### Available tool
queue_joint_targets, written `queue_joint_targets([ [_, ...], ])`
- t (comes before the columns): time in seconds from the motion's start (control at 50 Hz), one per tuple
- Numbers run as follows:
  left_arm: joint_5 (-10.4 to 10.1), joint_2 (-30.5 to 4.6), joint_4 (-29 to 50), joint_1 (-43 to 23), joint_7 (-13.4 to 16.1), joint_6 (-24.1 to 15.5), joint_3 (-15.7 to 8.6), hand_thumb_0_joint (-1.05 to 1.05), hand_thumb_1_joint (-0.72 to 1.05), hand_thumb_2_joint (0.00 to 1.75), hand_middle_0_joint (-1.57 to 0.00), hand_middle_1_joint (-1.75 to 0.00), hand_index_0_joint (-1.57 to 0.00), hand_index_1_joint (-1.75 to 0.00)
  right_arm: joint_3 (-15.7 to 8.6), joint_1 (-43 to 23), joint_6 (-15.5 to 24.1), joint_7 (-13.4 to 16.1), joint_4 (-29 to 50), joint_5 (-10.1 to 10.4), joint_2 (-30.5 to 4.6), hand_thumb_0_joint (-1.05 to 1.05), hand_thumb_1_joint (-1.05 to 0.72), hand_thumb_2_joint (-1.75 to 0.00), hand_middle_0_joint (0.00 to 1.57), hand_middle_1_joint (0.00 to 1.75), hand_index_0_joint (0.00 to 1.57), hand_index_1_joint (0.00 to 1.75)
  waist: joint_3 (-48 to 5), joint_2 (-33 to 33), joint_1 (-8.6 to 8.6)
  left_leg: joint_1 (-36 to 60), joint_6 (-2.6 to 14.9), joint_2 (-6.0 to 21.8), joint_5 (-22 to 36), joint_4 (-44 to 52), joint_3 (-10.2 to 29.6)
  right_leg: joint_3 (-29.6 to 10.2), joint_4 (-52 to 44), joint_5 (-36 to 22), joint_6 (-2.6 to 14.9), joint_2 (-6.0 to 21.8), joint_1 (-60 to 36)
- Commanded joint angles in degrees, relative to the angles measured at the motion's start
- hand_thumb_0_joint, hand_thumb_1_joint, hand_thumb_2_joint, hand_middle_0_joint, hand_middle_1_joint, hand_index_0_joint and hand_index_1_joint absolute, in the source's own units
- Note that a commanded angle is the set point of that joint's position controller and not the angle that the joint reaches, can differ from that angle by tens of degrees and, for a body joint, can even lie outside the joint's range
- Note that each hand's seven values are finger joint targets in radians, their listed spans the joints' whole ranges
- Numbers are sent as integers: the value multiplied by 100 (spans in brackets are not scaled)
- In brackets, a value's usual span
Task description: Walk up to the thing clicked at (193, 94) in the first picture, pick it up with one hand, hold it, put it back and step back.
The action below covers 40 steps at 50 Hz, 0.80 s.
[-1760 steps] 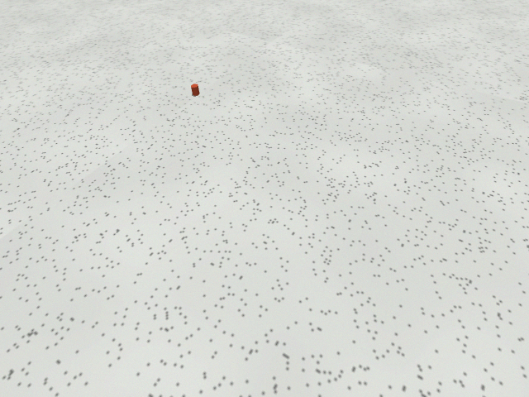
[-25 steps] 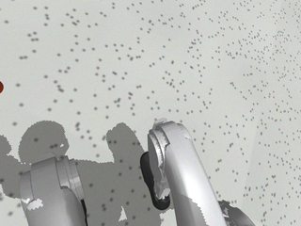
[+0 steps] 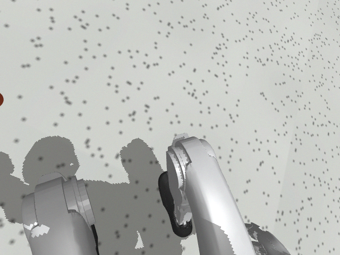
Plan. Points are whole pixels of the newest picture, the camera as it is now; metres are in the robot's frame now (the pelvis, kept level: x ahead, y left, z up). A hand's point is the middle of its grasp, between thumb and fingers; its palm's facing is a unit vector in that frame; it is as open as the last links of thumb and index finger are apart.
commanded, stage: rise first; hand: left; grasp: from above
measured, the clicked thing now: out of the picture +0.52 +0.32 -0.29
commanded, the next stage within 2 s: approach in 1.22 s
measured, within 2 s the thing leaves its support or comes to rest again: neither
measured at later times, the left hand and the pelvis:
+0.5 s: hand out of the picture +0.48 +0.37 -0.16, palm faces -0.42 -0.09 -0.90, open 13.8 cm; pelvis +0.00 +0.00 +0.00, yaw +0 degrees
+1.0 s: hand out of the picture +0.48 +0.37 -0.16, palm faces -0.41 -0.09 -0.91, open 13.9 cm; pelvis +0.00 +0.00 +0.00, yaw +0 degrees
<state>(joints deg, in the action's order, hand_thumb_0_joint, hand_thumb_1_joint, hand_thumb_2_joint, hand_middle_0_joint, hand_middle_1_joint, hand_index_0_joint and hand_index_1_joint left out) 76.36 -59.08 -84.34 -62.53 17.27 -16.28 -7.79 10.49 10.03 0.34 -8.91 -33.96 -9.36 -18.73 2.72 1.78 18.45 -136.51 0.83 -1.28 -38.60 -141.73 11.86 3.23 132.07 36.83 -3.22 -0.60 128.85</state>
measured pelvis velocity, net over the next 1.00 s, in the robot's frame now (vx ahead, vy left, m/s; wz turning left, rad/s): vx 0.00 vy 0.00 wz -0.01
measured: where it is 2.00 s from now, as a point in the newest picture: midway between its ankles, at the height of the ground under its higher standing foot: (136, 235)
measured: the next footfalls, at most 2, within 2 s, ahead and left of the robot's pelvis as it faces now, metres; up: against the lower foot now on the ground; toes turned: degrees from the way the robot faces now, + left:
none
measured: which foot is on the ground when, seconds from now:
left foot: down 0.00-1.00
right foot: down 0.00-1.00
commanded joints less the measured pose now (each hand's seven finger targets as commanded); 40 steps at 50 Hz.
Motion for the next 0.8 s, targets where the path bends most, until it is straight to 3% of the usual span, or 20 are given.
queue_joint_targets([
  [0.0,-126,-1562,989,-1717,116,27,-180,0,-47,95,-14,-96,-14,-96,-581,1190,-26,79,-1,-11,-1720,0,-90,-90,20,30,20,30,-3809,-2592,173,3472,-42,83,1190,1600,-508,835,-1040,-1164,525,-120,-1494],
  [0.04,-122,-1662,1112,-1777,111,-1,-217,0,-46,94,-14,-96,-14,-96,-573,1168,-41,86,-5,17,-1668,0,-90,-90,20,30,20,30,-4022,-2621,98,3551,-43,94,1240,1596,-519,810,-1002,-1219,519,-125,-1591],
  [0.08,-136,-1579,1132,-1834,90,-23,-204,0,-47,94,-13,-97,-13,-97,-588,1249,-42,85,-26,9,-1702,0,-90,-90,20,30,20,30,-3923,-2671,183,3607,-55,85,1286,1574,-502,818,-1010,-1231,520,-113,-1518],
  [0.12,-133,-1598,1048,-1786,140,-47,-249,0,-49,96,-12,-98,-12,-98,-603,1197,-51,99,-25,0,-1741,0,-90,-90,20,30,20,30,-3819,-2634,149,3485,-62,71,1173,1573,-492,841,-1026,-1135,539,-111,-1417],
  [0.16,-123,-1409,997,-1791,112,-55,-120,0,-49,97,-12,-97,-12,-97,-567,1213,-38,97,-53,-2,-1685,0,-90,-90,20,30,20,30,-3669,-2619,207,3480,-67,85,1079,1616,-470,842,-1029,-1068,534,-117,-1341],
  [0.26,-18,-1348,827,-1732,136,-46,-82,0,-50,98,-12,-97,-12,-97,-605,1226,-52,85,-92,-1,-1711,0,-89,-90,20,30,20,30,-3638,-2781,177,3717,-125,102,1244,1706,-362,873,-892,-1155,537,-80,-1053],
  [0.38,47,-1472,878,-1889,163,-40,-90,0,-47,95,-14,-96,-14,-96,-563,1221,-28,74,-54,-24,-1692,0,-90,-90,20,30,20,30,-3616,-2771,198,3517,-84,77,1131,1609,-478,822,-958,-1107,548,-106,-1234],
  [0.44,8,-1457,767,-1739,146,-15,-113,0,-47,95,-14,-97,-13,-97,-568,1177,-15,71,-5,-21,-1700,0,-90,-90,20,30,20,30,-3676,-2782,141,3649,-102,91,1176,1681,-427,832,-931,-1121,539,-93,-1187],
  [0.46,-5,-1480,852,-1893,152,-34,-138,0,-47,95,-13,-97,-13,-97,-585,1174,-16,75,-14,-39,-1757,0,-89,-89,20,30,20,30,-3666,-2783,220,3581,-114,84,1134,1671,-383,861,-917,-1089,542,-77,-1140],
  [0.5,13,-1663,908,-1871,169,-18,-216,0,-48,95,-13,-97,-13,-97,-569,1169,-15,77,3,-29,-1736,0,-90,-90,20,30,20,30,-3780,-2762,129,3561,-92,78,1107,1636,-433,837,-935,-1077,545,-90,-1241],
  [0.58,-28,-1413,846,-1812,118,6,-100,0,-47,95,-13,-98,-13,-97,-564,1230,-5,64,-26,-36,-1691,0,-90,-89,20,30,20,30,-3831,-2742,222,3650,-77,95,1278,1585,-452,837,-942,-1206,536,-117,-1284],
  [0.66,-52,-1614,933,-1812,74,5,-134,0,-48,95,-13,-97,-13,-97,-540,1225,-2,74,-25,-20,-1695,0,-89,-89,20,30,20,30,-3764,-2550,225,3389,-14,84,1132,1503,-548,790,-1056,-1155,508,-132,-1519],
  [0.68,-68,-1662,955,-1789,101,7,-182,0,-48,95,-13,-96,-13,-96,-535,1208,-7,92,-29,-17,-1711,0,-89,-89,20,30,20,30,-3817,-2551,147,3399,-29,76,1199,1498,-560,779,-1067,-1200,515,-124,-1546],
  [0.78,-61,-1559,1057,-1867,104,-38,-139,0,-50,97,-11,-98,-11,-98,-539,1257,9,83,-32,-18,-1751,0,-89,-89,20,30,20,30,-3709,-2752,219,3605,-86,93,1208,1584,-421,864,-975,-1133,553,-114,-1285],
])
